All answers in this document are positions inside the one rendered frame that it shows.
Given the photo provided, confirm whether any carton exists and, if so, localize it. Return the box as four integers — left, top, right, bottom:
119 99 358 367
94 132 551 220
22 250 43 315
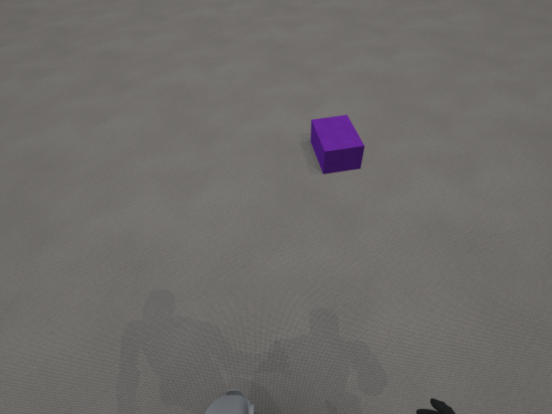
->
310 115 365 174

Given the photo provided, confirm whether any left robot thigh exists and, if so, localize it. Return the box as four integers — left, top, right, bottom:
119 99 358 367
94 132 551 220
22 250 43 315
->
204 395 255 414

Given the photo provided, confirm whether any robot left shin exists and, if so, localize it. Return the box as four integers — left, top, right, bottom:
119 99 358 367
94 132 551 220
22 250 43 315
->
226 390 246 398

